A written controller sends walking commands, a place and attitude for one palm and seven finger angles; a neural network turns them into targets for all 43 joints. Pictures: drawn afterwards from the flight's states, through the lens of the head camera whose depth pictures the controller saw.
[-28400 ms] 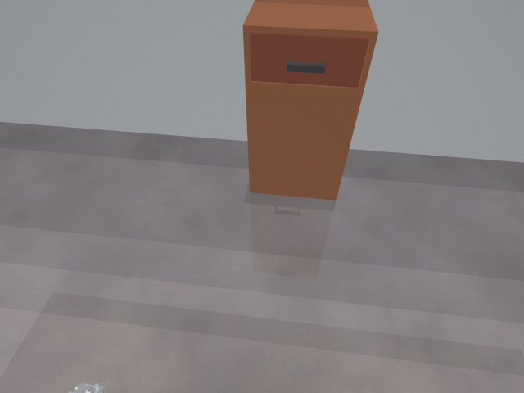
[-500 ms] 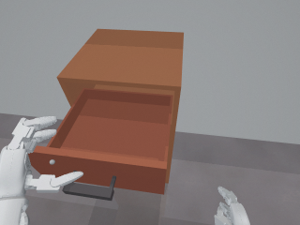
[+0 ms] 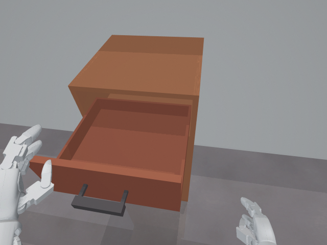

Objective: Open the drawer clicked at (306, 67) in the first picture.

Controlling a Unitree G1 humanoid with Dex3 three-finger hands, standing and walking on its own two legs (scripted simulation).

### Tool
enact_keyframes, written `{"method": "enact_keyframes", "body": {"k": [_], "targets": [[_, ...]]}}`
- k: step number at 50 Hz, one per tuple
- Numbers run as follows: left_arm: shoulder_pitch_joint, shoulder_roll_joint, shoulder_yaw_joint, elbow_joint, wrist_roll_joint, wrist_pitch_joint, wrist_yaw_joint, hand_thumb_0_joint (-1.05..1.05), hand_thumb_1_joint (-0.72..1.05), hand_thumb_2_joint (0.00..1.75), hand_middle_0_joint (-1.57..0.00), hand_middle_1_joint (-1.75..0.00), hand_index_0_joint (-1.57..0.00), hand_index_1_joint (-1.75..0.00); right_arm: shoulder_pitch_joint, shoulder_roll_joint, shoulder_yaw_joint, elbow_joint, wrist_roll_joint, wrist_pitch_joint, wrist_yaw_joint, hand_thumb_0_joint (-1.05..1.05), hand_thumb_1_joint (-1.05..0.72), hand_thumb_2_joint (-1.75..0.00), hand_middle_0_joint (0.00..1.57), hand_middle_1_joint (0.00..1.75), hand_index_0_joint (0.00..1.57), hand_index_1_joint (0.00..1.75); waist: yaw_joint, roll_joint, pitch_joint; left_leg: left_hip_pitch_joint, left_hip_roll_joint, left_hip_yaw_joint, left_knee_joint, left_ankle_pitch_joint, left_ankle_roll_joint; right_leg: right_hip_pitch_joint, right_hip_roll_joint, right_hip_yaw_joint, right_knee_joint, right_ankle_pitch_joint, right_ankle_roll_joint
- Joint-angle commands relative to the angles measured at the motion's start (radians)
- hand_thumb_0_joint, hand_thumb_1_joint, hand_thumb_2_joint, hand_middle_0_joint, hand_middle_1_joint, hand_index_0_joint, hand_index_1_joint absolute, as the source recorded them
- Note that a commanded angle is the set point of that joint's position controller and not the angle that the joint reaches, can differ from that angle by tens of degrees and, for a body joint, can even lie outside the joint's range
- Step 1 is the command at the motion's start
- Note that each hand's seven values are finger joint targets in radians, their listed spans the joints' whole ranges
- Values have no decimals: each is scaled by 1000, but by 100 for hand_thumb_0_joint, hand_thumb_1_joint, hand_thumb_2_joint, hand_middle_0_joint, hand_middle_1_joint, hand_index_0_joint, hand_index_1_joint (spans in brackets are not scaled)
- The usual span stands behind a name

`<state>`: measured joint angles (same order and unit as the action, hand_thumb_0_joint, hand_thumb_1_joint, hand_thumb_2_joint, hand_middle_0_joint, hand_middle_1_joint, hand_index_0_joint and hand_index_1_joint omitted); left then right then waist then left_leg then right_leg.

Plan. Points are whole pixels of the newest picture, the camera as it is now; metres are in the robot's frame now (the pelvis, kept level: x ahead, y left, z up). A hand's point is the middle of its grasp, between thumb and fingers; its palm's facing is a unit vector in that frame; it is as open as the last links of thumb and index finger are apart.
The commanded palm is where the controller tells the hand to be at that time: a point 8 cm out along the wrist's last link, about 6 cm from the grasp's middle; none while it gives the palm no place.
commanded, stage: draw the hand back to the body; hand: left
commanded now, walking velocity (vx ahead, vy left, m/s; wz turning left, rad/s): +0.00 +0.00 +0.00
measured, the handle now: (101, 198) +0.24 +0.21 -0.04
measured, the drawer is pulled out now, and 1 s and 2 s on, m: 0.30 0.30 0.30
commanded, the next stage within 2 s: step back with the hand held close in 0.12 s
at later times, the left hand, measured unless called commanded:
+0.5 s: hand (43, 192) +0.16 +0.23 +0.15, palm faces +0.28 -0.81 -0.51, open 7.4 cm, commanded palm +0.10 +0.29 +0.17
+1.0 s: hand (7, 221) +0.11 +0.27 +0.15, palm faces +0.34 -0.82 -0.47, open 7.4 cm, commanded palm +0.04 +0.31 +0.17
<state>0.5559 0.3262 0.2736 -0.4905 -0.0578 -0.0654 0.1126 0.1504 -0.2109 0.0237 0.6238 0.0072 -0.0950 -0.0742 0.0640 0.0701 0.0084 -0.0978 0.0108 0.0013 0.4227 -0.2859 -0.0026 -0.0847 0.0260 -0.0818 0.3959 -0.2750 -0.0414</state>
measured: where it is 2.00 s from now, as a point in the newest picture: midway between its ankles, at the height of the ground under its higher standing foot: outside the picture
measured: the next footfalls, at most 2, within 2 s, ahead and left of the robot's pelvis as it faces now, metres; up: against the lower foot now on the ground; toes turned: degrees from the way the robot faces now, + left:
right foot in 1.72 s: -0.14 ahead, -0.12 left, +0.00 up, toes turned -4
left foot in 1.98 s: -0.24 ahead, +0.10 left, +0.00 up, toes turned +4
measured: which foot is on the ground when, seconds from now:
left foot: down 0.00-1.00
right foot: down 0.00-1.00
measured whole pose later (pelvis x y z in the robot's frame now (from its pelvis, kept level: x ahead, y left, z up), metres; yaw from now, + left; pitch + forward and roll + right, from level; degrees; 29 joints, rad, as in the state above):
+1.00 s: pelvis -0.08 +0.03 -0.01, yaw +0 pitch +3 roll -1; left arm 0.64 0.40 0.38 -0.65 -0.04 -0.21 0.16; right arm 0.17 -0.19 0.02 0.54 0.02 -0.08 -0.07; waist 0.00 -0.01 0.03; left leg -0.41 -0.01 0.00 0.59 -0.23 0.04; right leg -0.38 -0.01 -0.09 0.53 -0.20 -0.01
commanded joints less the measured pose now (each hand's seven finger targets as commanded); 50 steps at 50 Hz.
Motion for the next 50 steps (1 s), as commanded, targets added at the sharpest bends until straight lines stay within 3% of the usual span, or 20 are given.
{"method": "enact_keyframes", "body": {"k": [1, 2, 6, 8, 11, 12, 13, 14, 16, 17, 21, 25, 29, 30, 33, 39, 40, 48, 50], "targets": [[-61, 173, 119, -220, 0, -73, 18, 0, 90, 90, -20, -30, -20, -30, -129, -91, -36, -159, 3, -56, -10, 0, -90, -90, 20, 30, 20, 30, -3, 12, -84, 46, 30, -10, -21, 349, 25, -11, -71, 37, -56, 334, 22], [-52, 160, 111, -203, -3, -69, 18, 0, 90, 90, -20, -30, -20, -30, -128, -88, -34, -160, 3, -55, -10, 0, -90, -90, 20, 30, 20, 30, -3, -17, -69, 38, 33, -15, -29, 337, 24, -16, -69, 31, -54, 315, 23], [-69, 170, 119, -203, -4, -72, 19, 0, 90, 90, -20, -30, -20, -30, -135, -90, -34, -159, 4, -57, -11, 0, -90, -90, 20, 30, 20, 30, -3, -11, -59, 33, 30, -15, -35, 296, 25, -25, -70, 35, -69, 272, 23], [-51, 159, 114, -177, -6, -74, 17, 0, 90, 90, -20, -30, -20, -30, -140, -89, -37, -161, 6, -55, -12, 0, -90, -90, 20, 30, 20, 30, -2, -55, -41, 23, 32, -15, -37, 273, 29, -36, -68, 38, -74, 252, 25], [-71, 164, 114, -186, -6, -81, 14, 0, 90, 90, -20, -30, -20, -30, -145, -93, -38, -160, 8, -56, -13, 0, -90, -90, 20, 30, 20, 30, -4, -38, -39, 27, 30, -13, -37, 251, 30, -44, -70, 47, -87, 225, 25], [-196, 296, 253, -290, -9, -128, 20, 0, 90, 90, -20, -30, -20, -30, -83, -109, -35, -199, 19, -38, -8, 0, -90, -90, 20, 30, 20, 30, -51, -54, 57, -64, 38, -44, 10, 174, 47, -159, -129, 150, -139, 253, 26], [-97, 219, 202, -193, -6, -132, 11, 0, 90, 90, -20, -30, -20, -30, -86, -86, -36, -176, 15, -27, -8, 0, -90, -90, 20, 30, 20, 30, -57, -113, 38, -54, 35, -52, 38, 150, 46, -174, -158, 139, -140, 248, 19], [-36, 188, 171, -188, 1, -133, 5, 0, 90, 90, -20, -30, -20, -30, -93, -94, -40, -188, 15, -18, -6, 0, -90, -90, 20, 30, 20, 30, -56, -129, -2, -43, 32, -44, 60, 157, 48, -176, -171, 145, -129, 259, 17], [18, 191, 176, -235, 4, -150, 6, 0, 90, 90, -20, -30, -20, -30, -101, -102, -43, -198, 10, -13, -8, 0, -90, -90, 20, 30, 20, 30, -56, -42, -86, -37, 36, -33, 50, 220, 49, -132, -183, 130, -75, 341, 11], [49, 180, 169, -246, 2, -151, 7, 0, 90, 90, -20, -30, -20, -30, -96, -109, -48, -208, 12, -8, -7, 0, -90, -90, 20, 30, 20, 30, -54, -33, -124, -42, 43, -41, 40, 264, 48, -101, -176, 115, -46, 349, 14], [107, 199, 194, -273, 2, -154, 16, 0, 90, 90, -20, -30, -20, -30, -102, -115, -66, -223, 16, 15, -12, 0, -90, -90, 20, 30, 20, 30, -57, -48, -170, -61, 70, -62, 37, 396, 46, -79, -157, 89, 10, 394, 22], [120, 227, 224, -276, -2, -153, 26, 0, 90, 90, -20, -30, -20, -30, -112, -116, -80, -231, 23, 28, -20, 0, -90, -90, 20, 30, 20, 30, -63, -86, -162, -93, 75, -77, 53, 392, 42, -114, -161, 95, 20, 365, 17], [135, 223, 222, -302, -4, -161, 34, 0, 90, 90, -20, -30, -20, -30, -103, -118, -82, -240, 23, 24, -19, 0, -90, -90, 20, 30, 20, 30, -60, -60, -145, -155, 87, -111, 37, 315, 49, -134, -153, 98, 37, 255, 12], [137, 236, 229, -313, -3, -164, 37, 0, 90, 90, -20, -30, -20, -30, -111, -123, -84, -240, 22, 20, -21, 0, -90, -90, 20, 30, 20, 30, -58, -25, -145, -160, 90, -114, 28, 290, 51, -144, -150, 101, 35, 228, 11], [124, 225, 215, -334, -1, -173, 42, 0, 90, 90, -20, -30, -20, -30, -96, -125, -79, -245, 20, 9, -18, 0, -90, -90, 20, 30, 20, 30, -60, -24, -124, -233, 103, -135, 2, 181, 60, -143, -137, 104, 53, 142, 18], [105, 226, 218, -355, 5, -192, 54, 0, 90, 90, -20, -30, -20, -30, -72, -128, -76, -243, 16, -17, -14, 0, -90, -90, 20, 30, 20, 30, -67, -34, -111, -311, 100, -149, -3, 1, 65, -152, -138, 133, 54, 61, 13], [96, 245, 230, -373, 10, -195, 56, 0, 90, 90, -20, -30, -20, -30, -73, -134, -79, -242, 15, -23, -15, 0, -90, -90, 20, 30, 20, 30, -67, -14, -119, -310, 102, -149, -7, -12, 65, -154, -138, 138, 57, 57, 10], [75, 220, 218, -353, 15, -207, 67, 0, 90, 90, -20, -30, -20, -30, -63, -123, -67, -239, 11, -38, -9, 0, -90, -90, 20, 30, 20, 30, -72, -25, -72, -375, 106, -163, -5, -142, 67, -185, -141, 152, 46, -34, 10], [80, 236, 233, -369, 18, -211, 71, 0, 90, 90, -20, -30, -20, -30, -60, -130, -72, -237, 10, -43, -10, 0, -90, -90, 20, 30, 20, 30, -72, -14, -96, -375, 109, -167, -7, -143, 68, -168, -139, 150, 52, -27, 7]]}}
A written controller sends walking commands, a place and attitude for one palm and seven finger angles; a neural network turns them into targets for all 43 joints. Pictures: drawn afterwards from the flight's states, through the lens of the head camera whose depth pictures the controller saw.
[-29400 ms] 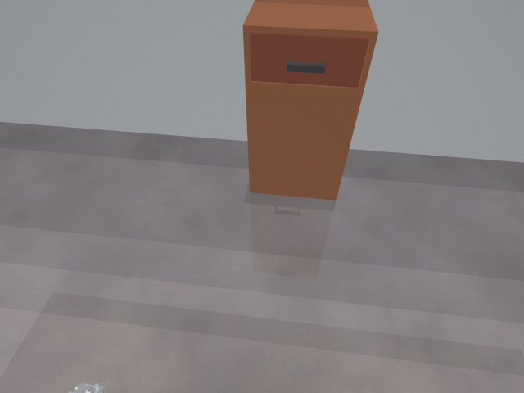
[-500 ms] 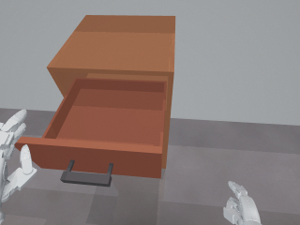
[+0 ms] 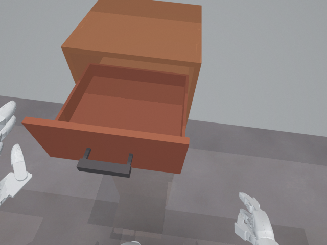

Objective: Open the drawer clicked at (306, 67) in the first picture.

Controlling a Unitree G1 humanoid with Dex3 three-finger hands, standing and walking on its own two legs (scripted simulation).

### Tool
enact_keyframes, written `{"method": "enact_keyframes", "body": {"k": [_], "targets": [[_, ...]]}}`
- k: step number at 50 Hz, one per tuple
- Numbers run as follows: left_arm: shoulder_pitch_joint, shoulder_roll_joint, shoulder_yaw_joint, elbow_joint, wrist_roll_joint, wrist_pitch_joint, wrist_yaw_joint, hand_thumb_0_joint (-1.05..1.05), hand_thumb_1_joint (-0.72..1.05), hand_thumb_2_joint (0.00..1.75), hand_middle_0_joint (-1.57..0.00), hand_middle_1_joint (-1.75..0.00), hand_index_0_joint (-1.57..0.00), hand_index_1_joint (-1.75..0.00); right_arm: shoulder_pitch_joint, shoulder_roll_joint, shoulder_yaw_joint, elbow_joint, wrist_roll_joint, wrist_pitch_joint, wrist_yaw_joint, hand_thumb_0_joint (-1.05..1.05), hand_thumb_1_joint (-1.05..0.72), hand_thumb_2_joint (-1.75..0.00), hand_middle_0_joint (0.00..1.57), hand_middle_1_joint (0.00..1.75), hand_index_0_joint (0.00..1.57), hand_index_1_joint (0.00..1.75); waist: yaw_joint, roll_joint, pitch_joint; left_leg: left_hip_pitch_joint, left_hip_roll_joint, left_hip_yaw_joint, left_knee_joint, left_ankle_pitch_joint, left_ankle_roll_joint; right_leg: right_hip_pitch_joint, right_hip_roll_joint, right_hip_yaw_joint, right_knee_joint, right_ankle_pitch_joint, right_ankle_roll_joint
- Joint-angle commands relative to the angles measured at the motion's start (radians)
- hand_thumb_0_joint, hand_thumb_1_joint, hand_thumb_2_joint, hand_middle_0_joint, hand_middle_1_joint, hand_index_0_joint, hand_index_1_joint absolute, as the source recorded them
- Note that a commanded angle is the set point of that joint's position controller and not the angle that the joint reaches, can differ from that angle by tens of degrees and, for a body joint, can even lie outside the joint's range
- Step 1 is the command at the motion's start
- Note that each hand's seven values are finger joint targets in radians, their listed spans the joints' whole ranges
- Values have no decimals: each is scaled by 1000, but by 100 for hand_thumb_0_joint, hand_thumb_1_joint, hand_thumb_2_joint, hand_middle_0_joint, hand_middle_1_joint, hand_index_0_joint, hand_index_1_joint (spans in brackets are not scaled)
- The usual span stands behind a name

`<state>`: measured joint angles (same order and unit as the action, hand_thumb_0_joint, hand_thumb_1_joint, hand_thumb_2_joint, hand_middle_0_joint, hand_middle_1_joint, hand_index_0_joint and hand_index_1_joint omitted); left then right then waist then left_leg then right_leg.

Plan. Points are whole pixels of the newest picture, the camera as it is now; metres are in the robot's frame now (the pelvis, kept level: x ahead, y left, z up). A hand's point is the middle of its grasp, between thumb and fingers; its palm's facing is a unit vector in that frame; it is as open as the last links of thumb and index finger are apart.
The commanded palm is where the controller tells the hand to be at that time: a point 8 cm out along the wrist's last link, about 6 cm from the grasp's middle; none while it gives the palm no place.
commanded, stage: step back with the hand held close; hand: left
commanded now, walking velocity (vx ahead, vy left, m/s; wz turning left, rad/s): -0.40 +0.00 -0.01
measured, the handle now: (107, 160) +0.32 +0.18 -0.03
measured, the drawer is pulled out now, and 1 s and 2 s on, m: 0.30 0.30 0.30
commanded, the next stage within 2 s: stop stepping back and stand still in 0.76 s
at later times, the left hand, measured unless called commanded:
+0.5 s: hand (27, 194) +0.17 +0.23 +0.16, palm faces +0.31 -0.84 -0.45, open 7.4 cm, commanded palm +0.09 +0.28 +0.19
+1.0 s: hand out of the picture +0.05 +0.19 +0.16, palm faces +0.24 -0.83 -0.50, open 7.4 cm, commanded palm -0.02 +0.25 +0.19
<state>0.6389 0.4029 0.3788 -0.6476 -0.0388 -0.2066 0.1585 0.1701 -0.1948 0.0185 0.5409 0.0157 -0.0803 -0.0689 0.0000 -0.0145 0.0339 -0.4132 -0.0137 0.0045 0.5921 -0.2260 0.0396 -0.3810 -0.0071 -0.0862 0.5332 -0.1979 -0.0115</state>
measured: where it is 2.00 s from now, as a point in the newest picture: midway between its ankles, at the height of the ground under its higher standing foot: outside the picture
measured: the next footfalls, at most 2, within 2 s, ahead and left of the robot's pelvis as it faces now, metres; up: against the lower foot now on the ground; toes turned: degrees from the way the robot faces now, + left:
right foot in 0.72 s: -0.06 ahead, -0.15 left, +0.00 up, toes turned -4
left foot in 0.98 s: -0.16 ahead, +0.07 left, +0.00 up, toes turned +4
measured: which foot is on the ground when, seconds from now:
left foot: down 0.00-0.78, up 0.80-0.96, down 0.98-1.00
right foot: down 0.00-0.50, up 0.52-0.70, down 0.72-1.00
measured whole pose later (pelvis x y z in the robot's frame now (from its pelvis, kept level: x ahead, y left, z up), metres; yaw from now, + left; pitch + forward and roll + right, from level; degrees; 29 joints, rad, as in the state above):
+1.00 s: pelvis -0.15 -0.03 +0.00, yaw +1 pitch +3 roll +0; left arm 0.71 0.44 0.38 -0.70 -0.03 -0.19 0.14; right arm 0.16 -0.20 -0.01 0.56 0.01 -0.06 -0.08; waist -0.06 -0.05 0.03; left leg -0.32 0.02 0.00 0.53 -0.23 0.01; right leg -0.39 -0.02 -0.08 0.55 -0.22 0.00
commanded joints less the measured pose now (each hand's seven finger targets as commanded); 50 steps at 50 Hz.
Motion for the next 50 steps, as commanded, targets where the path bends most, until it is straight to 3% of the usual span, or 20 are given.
{"method": "enact_keyframes", "body": {"k": [1, 5, 12, 14, 16, 18, 22, 23, 24, 25, 27, 31, 36, 38, 39, 41, 43, 46, 48, 50], "targets": [[-7, 149, 119, -218, -2, -73, 24, 0, 90, 90, -20, -30, -20, -30, -81, -141, -61, -157, 0, -59, -14, 0, -90, -90, 20, 30, 20, 30, -7, 75, -116, -75, 141, -177, -188, -197, 28, 137, -102, 150, -67, -95, -20], [-6, 170, 148, -223, 11, -87, 22, 0, 90, 90, -20, -30, -20, -30, -94, -149, -65, -159, -1, -72, -10, 0, -90, -90, 20, 30, 20, 30, 5, 168, -144, -204, 204, -226, -264, -158, 54, 275, -51, 104, 98, 10, -1], [-13, 155, 149, -226, -4, -96, 5, 0, 90, 90, -20, -30, -20, -30, -79, -143, -69, -139, -11, -84, 1, 0, -90, -90, 20, 30, 20, 30, 6, 117, -163, -159, 235, -198, -177, 28, 57, 223, -65, 131, 148, -15, -9], [-21, 153, 150, -210, -8, -96, 2, 0, 90, 90, -20, -30, -20, -30, -71, -138, -75, -134, -3, -78, 5, 0, -90, -90, 20, 30, 20, 30, 0, 9, -148, -150, 150, -153, -61, -89, 28, 158, -133, 235, 17, 30, -48], [-41, 159, 132, -205, -15, -88, 6, 0, 90, 90, -20, -30, -20, -30, -43, -126, -85, -106, 4, -63, 11, 0, -90, -90, 20, 30, 20, 30, -20, -170, -163, 24, -2, -38, 256, -195, -36, -35, -343, 438, -247, -21, -150], [-33, 153, 132, -188, -15, -70, 12, 0, 90, 90, -20, -30, -20, -30, -82, -101, -78, -100, -8, -41, 14, 0, -90, -90, 20, 30, 20, 30, -7, -200, -180, 27, -7, -50, 506, -277, -38, -34, -408, 390, -282, 71, -206], [44, 143, 143, -194, 1, -59, 14, 0, 90, 90, -20, -30, -20, -30, -96, -88, -44, -94, -16, -15, -6, 0, -90, -90, 20, 30, 20, 30, -20, -70, -164, 62, 25, -18, -60, -159, -33, 116, -236, 164, -97, 316, -76], [36, 155, 136, -239, 1, -67, 14, 0, 90, 90, -20, -30, -20, -30, -91, -106, -58, -89, -16, -20, -9, 0, -90, -90, 20, 30, 20, 30, -26, 28, -168, 82, 79, -47, -231, 7, -14, 133, -187, 132, -9, 269, -29], [14, 169, 142, -279, 10, -83, 14, 0, 90, 90, -20, -30, -20, -30, -111, -135, -79, -104, -20, -34, -9, 0, -90, -90, 20, 30, 20, 30, -9, 203, -165, 32, 255, -241, -265, 190, 52, 116, -90, 83, 117, 143, 24], [16, 190, 156, -286, 18, -86, 15, 0, 90, 90, -20, -30, -20, -30, -113, -132, -92, -112, -18, -46, -5, 0, -90, -90, 20, 30, 20, 30, -14, 275, -179, 30, 359, -281, -254, 336, 88, 81, -49, 67, 253, -98, 34], [18, 183, 173, -331, -6, -93, 17, 0, 90, 90, -20, -30, -20, -30, -92, -111, -91, -107, -32, -79, -1, 0, -90, -90, 20, 30, 20, 30, -10, 292, -212, 30, 372, -259, -228, 493, 119, 17, -19, 103, 437, -295, 22], [4, 126, 115, -307, -3, -81, 3, 0, 90, 90, -20, -30, -20, -30, -64, -119, -93, -60, -20, -105, 19, 0, -90, -90, 20, 30, 20, 30, 1, 223, -211, 279, 316, -155, -100, 791, 68, 3, -17, 54, 158, -167, 18], [-37, 134, 112, -209, -12, -90, -31, 0, 90, 90, -20, -30, -20, -30, -96, -140, -76, -60, -21, -106, 26, 0, -90, -90, 20, 30, 20, 30, 3, 148, -148, 155, 259, -116, -76, 448, 13, 164, -40, 29, -115, 123, 21], [-45, 148, 103, -186, -11, -83, -31, 0, 90, 90, -20, -30, -20, -30, -80, -118, -79, -85, -1, -80, 22, 0, -90, -90, 20, 30, 20, 30, -15, -113, -227, 97, 98, 21, 114, 199, -59, 197, -216, 198, -138, 582, -56], [-43, 154, 112, -183, -20, -76, -27, 0, 90, 90, -20, -30, -20, -30, -93, -113, -93, -91, 19, -73, 17, 0, -90, -90, 20, 30, 20, 30, -10, -245, -262, 64, 12, 17, 294, -156, -69, 161, -336, 285, -181, 635, -123], [50, 169, 148, -162, -21, -56, -11, 0, 90, 90, -20, -30, -20, -30, -113, -61, -69, -95, 1, -42, 9, 0, -90, -90, 20, 30, 20, 30, -1, -180, -249, -61, 17, -69, 483, -318, -60, 166, -396, 286, -174, 611, -194], [84, 136, 137, -172, -8, -51, -1, 0, 90, 90, -20, -30, -20, -30, -151, -39, -38, -105, -11, -10, -8, 0, -90, -90, 20, 30, 20, 30, -14, -152, -215, -60, 31, -32, 291, -298, -63, 191, -294, 167, -118, 656, -132], [151, 135, 133, -228, -4, -42, 13, 0, 90, 90, -20, -30, -20, -30, -81, -82, -42, -114, -8, 3, -15, 0, -90, -90, 20, 30, 20, 30, -41, -55, -230, 145, 35, 17, -205, -24, -30, 196, -198, 112, -76, 283, -46], [88, 166, 126, -315, -2, -59, 18, 0, 90, 90, -20, -30, -20, -30, -96, -136, -72, -144, -4, -31, -18, 0, -90, -90, 20, 30, 20, 30, -5, 192, -153, 131, 249, -193, -301, 120, 44, 131, -77, 60, 31, -36, 29], [112, 192, 161, -274, -2, -53, 21, 0, 90, 90, -20, -30, -20, -30, -84, -114, -73, -135, 13, -63, -14, 0, -90, -90, 20, 30, 20, 30, -5, 241, -164, 87, 268, -175, -328, -34, 51, 115, -46, 49, 100, -256, 27]]}}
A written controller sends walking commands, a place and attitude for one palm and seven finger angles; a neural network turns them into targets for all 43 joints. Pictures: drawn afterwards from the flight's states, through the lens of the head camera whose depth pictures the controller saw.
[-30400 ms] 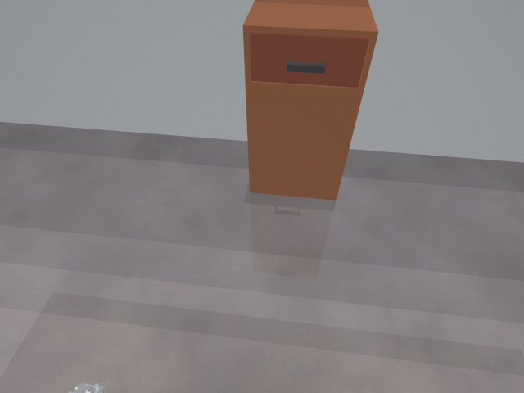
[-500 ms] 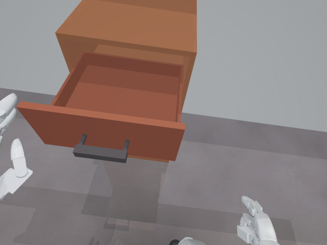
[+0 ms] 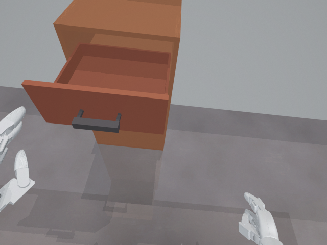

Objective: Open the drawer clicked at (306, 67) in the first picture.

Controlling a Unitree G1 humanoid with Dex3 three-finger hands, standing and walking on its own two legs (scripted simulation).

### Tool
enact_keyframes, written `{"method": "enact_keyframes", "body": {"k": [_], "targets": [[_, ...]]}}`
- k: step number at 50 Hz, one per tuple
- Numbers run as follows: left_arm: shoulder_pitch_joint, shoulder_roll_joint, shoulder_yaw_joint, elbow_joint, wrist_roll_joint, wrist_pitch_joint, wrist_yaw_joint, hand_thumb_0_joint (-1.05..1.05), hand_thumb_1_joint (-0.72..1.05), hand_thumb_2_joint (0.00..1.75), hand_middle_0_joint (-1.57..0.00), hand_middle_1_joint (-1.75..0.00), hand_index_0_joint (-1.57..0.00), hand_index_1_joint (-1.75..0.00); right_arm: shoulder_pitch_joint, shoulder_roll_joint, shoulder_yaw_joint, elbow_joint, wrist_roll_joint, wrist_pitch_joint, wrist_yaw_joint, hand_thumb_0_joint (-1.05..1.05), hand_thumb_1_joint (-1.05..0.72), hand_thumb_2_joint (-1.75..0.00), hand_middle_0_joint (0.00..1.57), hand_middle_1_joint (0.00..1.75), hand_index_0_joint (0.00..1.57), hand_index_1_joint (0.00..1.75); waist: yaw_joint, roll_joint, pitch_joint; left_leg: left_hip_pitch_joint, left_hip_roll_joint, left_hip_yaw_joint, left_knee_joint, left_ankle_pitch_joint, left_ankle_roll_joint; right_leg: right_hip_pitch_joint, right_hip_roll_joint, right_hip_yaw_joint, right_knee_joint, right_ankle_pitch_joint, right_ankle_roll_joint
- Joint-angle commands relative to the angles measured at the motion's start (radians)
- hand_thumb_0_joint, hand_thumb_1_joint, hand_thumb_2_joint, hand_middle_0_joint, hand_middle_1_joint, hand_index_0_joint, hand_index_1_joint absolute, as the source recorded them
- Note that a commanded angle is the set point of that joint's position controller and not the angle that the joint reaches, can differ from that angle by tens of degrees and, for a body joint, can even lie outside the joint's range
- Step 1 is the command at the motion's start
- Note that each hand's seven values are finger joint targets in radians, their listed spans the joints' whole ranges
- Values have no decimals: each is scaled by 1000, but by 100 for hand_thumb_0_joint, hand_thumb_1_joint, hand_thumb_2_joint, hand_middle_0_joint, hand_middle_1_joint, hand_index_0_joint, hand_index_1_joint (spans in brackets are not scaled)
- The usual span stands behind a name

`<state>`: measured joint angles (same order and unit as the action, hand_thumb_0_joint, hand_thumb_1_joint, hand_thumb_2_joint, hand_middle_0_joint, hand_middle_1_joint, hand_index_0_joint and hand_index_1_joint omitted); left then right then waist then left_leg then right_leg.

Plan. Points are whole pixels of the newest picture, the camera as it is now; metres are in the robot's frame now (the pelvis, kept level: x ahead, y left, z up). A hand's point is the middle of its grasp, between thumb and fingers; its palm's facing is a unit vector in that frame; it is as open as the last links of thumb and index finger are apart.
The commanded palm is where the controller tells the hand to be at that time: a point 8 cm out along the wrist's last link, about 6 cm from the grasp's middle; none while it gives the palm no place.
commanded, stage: stop stepping back and stand still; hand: left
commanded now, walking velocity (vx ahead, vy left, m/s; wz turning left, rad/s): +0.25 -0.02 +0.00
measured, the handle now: (98, 119) +0.47 +0.20 -0.03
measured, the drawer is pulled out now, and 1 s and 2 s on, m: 0.30 0.30 0.30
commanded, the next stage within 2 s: let the arm hang, fingers relaxed in 0.70 s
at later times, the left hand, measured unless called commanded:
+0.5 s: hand out of the picture +0.12 +0.22 +0.17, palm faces +0.35 -0.81 -0.47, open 7.4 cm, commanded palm +0.06 +0.27 +0.18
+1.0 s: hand out of the picture +0.08 +0.20 -0.11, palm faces +0.11 -0.95 -0.30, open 7.4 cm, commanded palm none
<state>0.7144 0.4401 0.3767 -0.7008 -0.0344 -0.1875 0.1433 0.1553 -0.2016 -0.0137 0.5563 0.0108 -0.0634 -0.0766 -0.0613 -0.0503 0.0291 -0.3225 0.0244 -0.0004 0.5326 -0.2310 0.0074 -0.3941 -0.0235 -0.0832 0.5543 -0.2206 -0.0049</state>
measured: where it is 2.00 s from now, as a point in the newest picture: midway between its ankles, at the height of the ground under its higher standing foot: outside the picture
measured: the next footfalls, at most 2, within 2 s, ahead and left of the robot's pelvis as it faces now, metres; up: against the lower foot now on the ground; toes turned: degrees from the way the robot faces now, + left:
right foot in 0.74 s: +0.01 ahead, -0.11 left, +0.00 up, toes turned -2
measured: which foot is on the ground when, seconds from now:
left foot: down 0.00-1.00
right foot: down 0.00-0.64, up 0.66-0.72, down 0.74-1.00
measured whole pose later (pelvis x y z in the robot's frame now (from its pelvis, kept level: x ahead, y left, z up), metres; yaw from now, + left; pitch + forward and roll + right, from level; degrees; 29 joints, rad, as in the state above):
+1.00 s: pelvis -0.07 -0.02 -0.01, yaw +3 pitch -2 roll +0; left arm 0.24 0.23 0.07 0.57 0.03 0.07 0.03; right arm 0.20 -0.20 0.00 0.84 -0.03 0.00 0.01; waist -0.03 0.01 0.00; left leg -0.30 -0.01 0.01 0.64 -0.30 0.01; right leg -0.32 -0.02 -0.09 0.65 -0.29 -0.04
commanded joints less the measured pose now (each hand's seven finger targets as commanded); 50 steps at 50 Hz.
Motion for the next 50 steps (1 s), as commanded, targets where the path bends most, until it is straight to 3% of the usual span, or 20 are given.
{"method": "enact_keyframes", "body": {"k": [1, 4, 9, 12, 15, 16, 17, 20, 21, 23, 25, 28, 30, 31, 32, 36, 39, 40, 44, 50], "targets": [[-19, 150, 159, -256, 0, -72, 45, 0, 90, 90, -20, -30, -20, -30, -69, -102, -29, -155, 9, -85, -9, 0, -90, -90, 20, 30, 20, 30, 44, 320, -108, -97, 206, -171, -273, -103, 79, 180, -32, 42, 84, -187, 17], [-42, 105, 113, -158, 0, -71, 46, 0, 90, 90, -20, -30, -20, -30, -31, -126, -27, -118, 16, -101, 4, 0, -90, -90, 20, 30, 20, 30, 39, 160, -66, -138, 117, -94, -170, -224, 52, 260, -49, 66, -80, -75, 20], [-149, 109, 83, -92, 8, -60, 45, 0, 90, 90, -20, -30, -20, -30, 4, -135, -37, -67, -7, -94, -5, 0, -90, -90, 20, 30, 20, 30, 22, -108, -41, 120, -46, 40, 258, -232, 21, -150, -230, 287, -374, -530, -92], [-166, 94, 72, -85, 11, -53, 48, 0, 90, 90, -20, -30, -20, -30, -10, -124, -17, -61, -12, -96, -8, 0, -90, -90, 20, 30, 20, 30, 18, -42, -45, 157, -4, -2, 46, -253, 44, -133, -178, 183, -257, -488, -70], [-175, 123, 98, -149, 22, -63, 47, 0, 90, 90, -20, -30, -20, -30, -38, -139, -16, -92, -9, -99, -9, 0, -90, -90, 20, 30, 20, 30, 26, 324, 2, -69, 194, -315, -356, -590, 123, -6, 24, 29, 185, -317, 4], [-181, 119, 100, -155, 37, -60, 43, 0, 90, 90, -20, -30, -20, -30, -45, -119, -16, -104, -9, -98, -3, 0, -90, -90, 20, 30, 20, 30, 31, 361, 17, -221, 241, -360, -407, -637, 158, 87, 49, 17, 389, -229, 18], [-165, 110, 93, -120, 39, -57, 32, 0, 90, 90, -20, -30, -20, -30, -41, -109, -21, -105, -10, -102, 8, 0, -90, -90, 20, 30, 20, 30, 35, 301, 28, -261, 223, -308, -376, -537, 167, 110, 44, 29, 434, -219, 20], [-76, 115, 101, -37, 22, -66, 22, 0, 90, 90, -20, -30, -20, -30, -43, -118, -18, -99, 4, -95, 19, 0, -90, -90, 20, 30, 20, 30, 70, 154, 18, -279, 128, -118, -185, -399, 95, 293, 9, 7, -19, -200, 0], [-109, 115, 92, -51, 21, -76, 13, 0, 90, 90, -20, -30, -20, -30, -51, -119, -20, -97, -1, -86, 17, 0, -90, -90, 20, 30, 20, 30, 56, 48, 47, -280, 47, -59, -17, -334, 59, 270, -47, 113, -187, -202, -32], [-168, 150, 127, -85, -4, -80, 13, 0, 90, 90, -20, -30, -20, -30, -33, -118, -31, -88, -1, -84, 14, 0, -90, -90, 20, 30, 20, 30, 34, -177, -25, -130, -48, 24, 390, -209, 18, 50, -313, 458, -421, -407, -149], [-164, 106, 95, -51, -3, -68, 12, 0, 90, 90, -20, -30, -20, -30, -1, -111, -32, -44, -4, -81, 14, 0, -90, -90, 20, 30, 20, 30, 16, -125, -36, 26, -21, -4, 431, -185, 19, -143, -293, 395, -416, -517, -146], [-128, 79, 67, -85, 11, -69, 23, 0, 90, 90, -20, -30, -20, -30, -25, -99, -7, -62, -11, -94, 1, 0, -90, -90, 20, 30, 20, 30, 18, 10, -23, 143, -3, 19, -14, -172, 45, -115, -189, 214, -263, -413, -87], [-134, 92, 74, -153, 10, -91, 31, 0, 90, 90, -20, -30, -20, -30, -23, -130, -15, -92, -19, -114, -9, 0, -90, -90, 20, 30, 20, 30, 34, 269, -2, 77, 134, -191, -287, -214, 86, 6, -27, 93, 14, -231, -24], [-138, 120, 99, -187, 19, -97, 36, 0, 90, 90, -20, -30, -20, -30, -25, -130, -18, -100, -10, -117, -3, 0, -90, -90, 20, 30, 20, 30, 51, 308, -59, 33, 214, -291, -299, -227, 121, 65, 10, 34, 130, -181, 4], [-132, 119, 105, -163, 26, -89, 30, 0, 90, 90, -20, -30, -20, -30, -28, -106, -11, -89, -9, -117, 0, 0, -90, -90, 20, 30, 20, 30, 42, 290, -61, -44, 220, -294, -339, -328, 122, 104, 5, 42, 194, -210, 9], [-125, 93, 78, -94, 16, -74, 25, 0, 90, 90, -20, -30, -20, -30, -40, -119, -9, -88, -1, -125, 5, 0, -90, -90, 20, 30, 20, 30, 47, 120, 1, -57, 143, -154, -189, -44, 87, 206, -5, 55, -79, -42, 7], [-130, 88, 84, -32, 3, -80, 15, 0, 90, 90, -20, -30, -20, -30, -29, -118, -19, -81, -2, -121, 13, 0, -90, -90, 20, 30, 20, 30, 38, 36, -8, -32, 35, -58, -91, -177, 39, 148, -84, 217, -233, -178, -29], [-255, -62, -297, 797, 95, 75, -112, 0, 90, 90, -20, -30, -20, -30, -6, -196, -84, 204, -15, -158, 83, 0, -90, -90, 20, 30, 20, 30, -17, -6, -60, 35, 50, -20, 140, -4, 14, 12, -179, 167, -109, 86, -67], [-344, -104, -278, 936, 75, 192, -131, 0, 90, 90, -20, -30, -20, -30, 121, -101, -29, 167, -23, 20, 84, 0, -90, -90, 20, 30, 20, 30, 25, -187, -66, 12, 1, -36, 134, 6, 21, 33, -157, 144, -118, 0, -93], [-450, -100, -309, 1334, 58, 212, -123, 0, 90, 90, -20, -30, -20, -30, 38, -119, -8, 240, -41, 54, 63, 0, -90, -90, 20, 30, 20, 30, 74, 144, 52, -57, 90, -170, -160, 125, 59, 156, -37, 109, -73, -6, -44]]}}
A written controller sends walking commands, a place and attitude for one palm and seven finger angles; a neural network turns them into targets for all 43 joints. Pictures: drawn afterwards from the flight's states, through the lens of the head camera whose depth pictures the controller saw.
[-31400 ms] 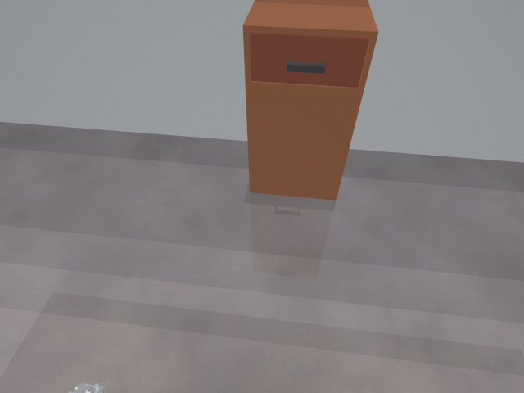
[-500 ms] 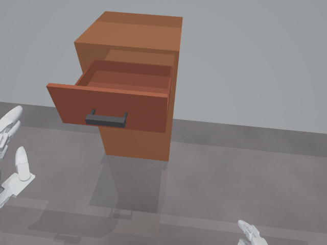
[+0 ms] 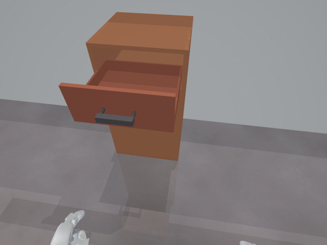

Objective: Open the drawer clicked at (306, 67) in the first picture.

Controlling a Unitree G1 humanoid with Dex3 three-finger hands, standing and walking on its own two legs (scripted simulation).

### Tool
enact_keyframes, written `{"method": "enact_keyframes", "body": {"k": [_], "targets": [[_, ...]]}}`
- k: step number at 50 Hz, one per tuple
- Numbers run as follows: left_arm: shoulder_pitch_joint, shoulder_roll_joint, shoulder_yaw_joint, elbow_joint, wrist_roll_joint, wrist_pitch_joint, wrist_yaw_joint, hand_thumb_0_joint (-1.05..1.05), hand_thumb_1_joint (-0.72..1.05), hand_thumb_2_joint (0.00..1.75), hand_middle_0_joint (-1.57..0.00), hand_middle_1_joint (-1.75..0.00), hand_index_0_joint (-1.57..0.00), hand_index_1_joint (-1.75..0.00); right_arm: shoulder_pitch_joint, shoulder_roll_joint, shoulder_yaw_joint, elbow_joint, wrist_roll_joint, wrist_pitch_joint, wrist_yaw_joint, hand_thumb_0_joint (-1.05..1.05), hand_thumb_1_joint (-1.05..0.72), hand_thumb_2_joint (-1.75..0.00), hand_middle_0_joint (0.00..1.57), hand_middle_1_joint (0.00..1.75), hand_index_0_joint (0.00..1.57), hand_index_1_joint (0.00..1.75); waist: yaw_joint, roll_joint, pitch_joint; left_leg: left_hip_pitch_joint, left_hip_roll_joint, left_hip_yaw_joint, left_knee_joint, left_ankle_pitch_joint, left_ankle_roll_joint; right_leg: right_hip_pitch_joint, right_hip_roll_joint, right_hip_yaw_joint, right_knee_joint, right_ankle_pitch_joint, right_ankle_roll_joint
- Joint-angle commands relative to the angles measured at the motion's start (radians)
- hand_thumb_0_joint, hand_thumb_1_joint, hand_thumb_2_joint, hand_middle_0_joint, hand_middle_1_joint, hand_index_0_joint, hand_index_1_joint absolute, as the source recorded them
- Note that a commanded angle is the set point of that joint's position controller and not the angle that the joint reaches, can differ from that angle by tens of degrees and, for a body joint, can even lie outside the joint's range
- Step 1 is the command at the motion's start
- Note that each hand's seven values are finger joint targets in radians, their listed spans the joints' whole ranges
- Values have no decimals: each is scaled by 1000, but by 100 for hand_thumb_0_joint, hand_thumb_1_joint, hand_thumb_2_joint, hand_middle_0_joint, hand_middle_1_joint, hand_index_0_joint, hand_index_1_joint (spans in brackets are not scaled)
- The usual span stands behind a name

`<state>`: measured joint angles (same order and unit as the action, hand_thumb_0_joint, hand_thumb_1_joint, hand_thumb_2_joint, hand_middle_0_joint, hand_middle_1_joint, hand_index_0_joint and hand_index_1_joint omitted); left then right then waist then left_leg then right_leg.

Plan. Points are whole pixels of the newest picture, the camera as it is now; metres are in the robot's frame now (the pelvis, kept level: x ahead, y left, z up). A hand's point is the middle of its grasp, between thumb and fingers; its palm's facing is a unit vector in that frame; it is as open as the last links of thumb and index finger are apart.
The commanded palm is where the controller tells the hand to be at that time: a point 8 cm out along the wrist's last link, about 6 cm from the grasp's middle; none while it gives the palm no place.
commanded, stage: let the arm hang, fingers relaxed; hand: left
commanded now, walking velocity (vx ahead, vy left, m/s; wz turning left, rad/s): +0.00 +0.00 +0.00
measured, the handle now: (116, 115) +0.55 +0.19 -0.02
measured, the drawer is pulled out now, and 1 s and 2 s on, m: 0.30 0.30 0.30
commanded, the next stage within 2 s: look to check the result in 0.90 s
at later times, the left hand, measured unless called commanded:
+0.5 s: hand out of the picture -0.04 +0.17 -0.15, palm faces +0.00 -0.97 -0.23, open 7.3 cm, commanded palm none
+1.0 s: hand out of the picture +0.01 +0.15 -0.15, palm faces +0.01 -0.98 -0.20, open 7.4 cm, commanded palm none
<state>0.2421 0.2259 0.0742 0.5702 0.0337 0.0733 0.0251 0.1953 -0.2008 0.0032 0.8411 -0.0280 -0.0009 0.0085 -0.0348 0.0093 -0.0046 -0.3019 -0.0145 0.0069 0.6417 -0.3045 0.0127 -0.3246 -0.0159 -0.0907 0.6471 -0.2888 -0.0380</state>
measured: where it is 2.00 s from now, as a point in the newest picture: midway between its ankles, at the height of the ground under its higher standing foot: outside the picture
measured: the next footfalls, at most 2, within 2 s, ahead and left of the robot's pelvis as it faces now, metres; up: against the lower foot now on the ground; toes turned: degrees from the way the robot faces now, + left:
none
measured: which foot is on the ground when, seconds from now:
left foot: down 0.00-1.00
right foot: down 0.00-1.00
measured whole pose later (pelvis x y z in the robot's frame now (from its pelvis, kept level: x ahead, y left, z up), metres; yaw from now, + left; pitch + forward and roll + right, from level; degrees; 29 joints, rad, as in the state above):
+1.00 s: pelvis +0.01 -0.02 +0.02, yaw -2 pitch -2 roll +0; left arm 0.28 0.12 0.03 1.13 0.01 0.00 0.03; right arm 0.34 -0.10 -0.01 1.13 -0.02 0.01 -0.04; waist -0.01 0.02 0.06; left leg -0.17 0.03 0.03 0.41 -0.20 -0.02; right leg -0.20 0.04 -0.07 0.40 -0.17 -0.07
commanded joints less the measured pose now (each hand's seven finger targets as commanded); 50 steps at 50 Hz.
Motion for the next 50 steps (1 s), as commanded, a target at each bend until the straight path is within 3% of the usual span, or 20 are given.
{"method": "enact_keyframes", "body": {"k": [1, 4, 5, 9, 10, 15, 27, 30, 37, 44, 50], "targets": [[30, 108, -12, 129, -13, -52, -6, 0, 90, 90, -20, -30, -20, -30, 3, -118, -19, -19, -1, -9, -28, 0, -90, -90, 20, 30, 20, 30, 52, 93, 72, -75, 130, -163, -284, 163, 52, 124, -43, 126, -190, 64, -10], [60, 105, -23, 281, -19, -72, -10, 0, 90, 90, -20, -30, -20, -30, 46, -88, -12, 54, 12, -8, -35, 0, -90, -90, 20, 30, 20, 30, 45, 101, -1, 13, 91, -94, -276, 78, 28, 165, -70, 171, -275, 67, -30], [78, 75, -9, 306, -16, -77, -5, 0, 90, 90, -20, -30, -20, -30, 66, -70, -18, 69, 9, -5, -40, 0, -90, -90, 20, 30, 20, 30, 45, 106, -18, 48, 94, -84, -269, 99, 27, 166, -73, 161, -294, 90, -33], [73, 74, -27, 409, -22, -80, -7, 0, 90, 90, -20, -30, -20, -30, 142, -40, -18, 146, 13, 7, -40, 0, -90, -90, 20, 30, 20, 30, 28, 45, 29, 79, 79, -52, -264, 56, 20, 112, -91, 174, -370, -16, -39], [79, 69, -30, 429, -21, -81, -5, 0, 90, 90, -20, -30, -20, -30, 157, -33, -19, 161, 15, 11, -42, 0, -90, -90, 20, 30, 20, 30, 25, 12, 47, 98, 86, -50, -264, 68, 21, 88, -87, 168, -384, -26, -38], [104, 54, -42, 510, -25, -78, 0, 0, 90, 90, -20, -30, -20, -30, 209, -20, -16, 225, 16, 15, -45, 0, -90, -90, 20, 30, 20, 30, 24, -16, 93, 103, 89, -47, -274, 72, 22, 61, -83, 161, -402, -68, -37], [123, 15, -43, 559, -26, -77, 11, 0, 90, 90, -20, -30, -20, -30, 245, 27, -13, 281, 14, 8, -52, 0, -90, -90, 20, 30, 20, 30, 32, -9, 123, 71, 98, -48, -311, 73, 24, 79, -70, 144, -369, -19, -32], [125, 8, -42, 553, -24, -79, 14, 0, 90, 90, -20, -30, -20, -30, 241, 34, -17, 281, 14, 11, -51, 0, -90, -90, 20, 30, 20, 30, 33, -17, 145, 75, 92, -41, -301, 60, 21, 52, -68, 154, -383, -55, -31], [105, 4, -33, 537, -22, -79, 13, 0, 90, 90, -20, -30, -20, -30, 251, 53, -24, 278, 9, 14, -50, 0, -90, -90, 20, 30, 20, 30, 27, 0, 151, 55, 81, -32, -290, 28, 20, 43, -71, 171, -399, -96, -27], [102, -3, -32, 536, -25, -84, 11, 0, 90, 90, -20, -30, -20, -30, 243, 47, -21, 277, 12, 1, -55, 0, -90, -90, 20, 30, 20, 30, 28, 9, 101, 88, 97, -41, -302, 114, 21, 95, -71, 154, -365, 37, -32], [108, -4, -35, 548, -23, -84, 13, 0, 90, 90, -20, -30, -20, -30, 231, 39, -21, 278, 15, 5, -56, 0, -90, -90, 20, 30, 20, 30, 29, 3, 126, 106, 99, -34, -304, 107, 15, 74, -70, 153, -378, 25, -30]]}}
